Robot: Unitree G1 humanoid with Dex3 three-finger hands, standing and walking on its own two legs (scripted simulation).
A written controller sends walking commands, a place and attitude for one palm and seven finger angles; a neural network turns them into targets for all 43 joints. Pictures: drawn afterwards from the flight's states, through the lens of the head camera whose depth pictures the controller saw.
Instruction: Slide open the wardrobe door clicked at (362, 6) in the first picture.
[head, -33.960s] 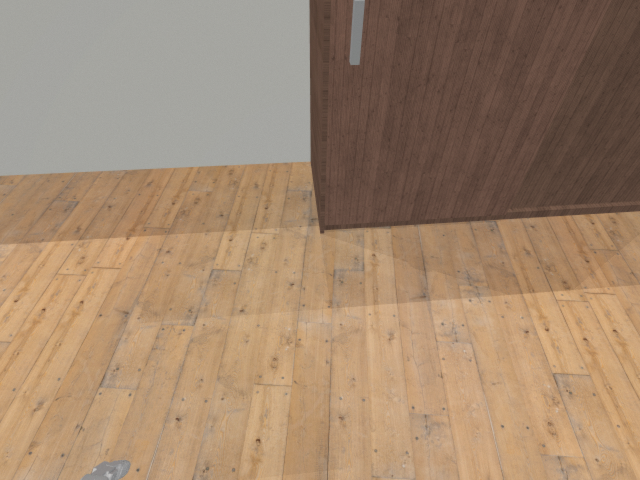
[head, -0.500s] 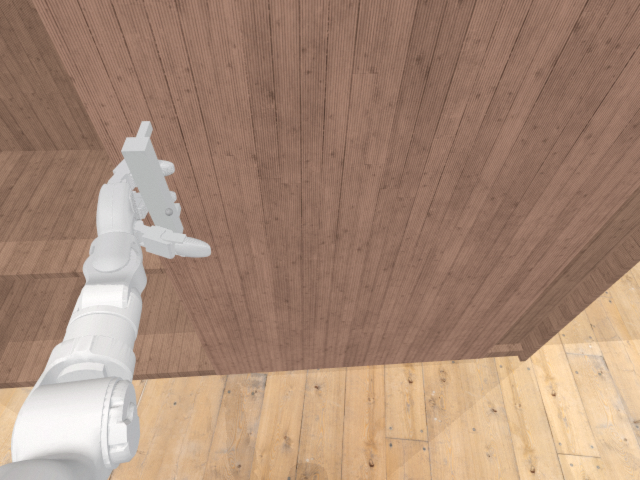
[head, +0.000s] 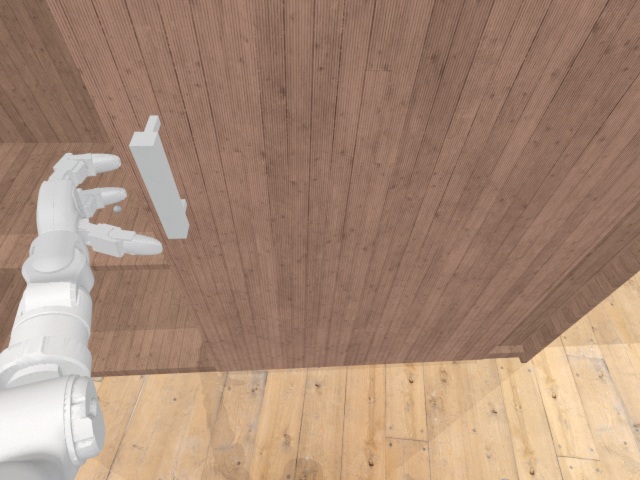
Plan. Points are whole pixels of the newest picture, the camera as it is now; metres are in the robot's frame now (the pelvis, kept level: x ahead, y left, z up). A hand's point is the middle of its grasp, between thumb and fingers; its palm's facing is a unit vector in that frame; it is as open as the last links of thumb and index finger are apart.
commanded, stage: slip the hand off the handle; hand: left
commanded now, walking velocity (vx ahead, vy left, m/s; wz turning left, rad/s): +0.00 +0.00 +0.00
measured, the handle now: (166, 179) +0.48 +0.22 +0.10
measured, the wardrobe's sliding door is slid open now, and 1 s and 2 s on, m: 0.66 0.66 0.66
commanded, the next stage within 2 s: draw the hand back to the body in 0.72 s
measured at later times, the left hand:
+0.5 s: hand (93, 256) +0.35 +0.27 +0.09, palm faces +0.28 -0.95 -0.13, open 14.7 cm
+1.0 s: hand (86, 290) +0.29 +0.24 +0.13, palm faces +0.07 -1.00 -0.06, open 14.7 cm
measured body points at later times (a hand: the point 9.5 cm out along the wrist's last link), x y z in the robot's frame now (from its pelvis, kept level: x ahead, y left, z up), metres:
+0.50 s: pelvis +0.01 +0.00 +0.00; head +0.02 +0.01 +0.45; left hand +0.33 +0.32 +0.10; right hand +0.15 -0.24 -0.09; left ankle +0.02 +0.10 -0.72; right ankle +0.01 -0.11 -0.72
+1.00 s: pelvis +0.00 -0.02 +0.00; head -0.01 -0.02 +0.45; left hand +0.28 +0.30 +0.13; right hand +0.17 -0.25 -0.07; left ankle +0.02 +0.10 -0.72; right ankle +0.01 -0.11 -0.72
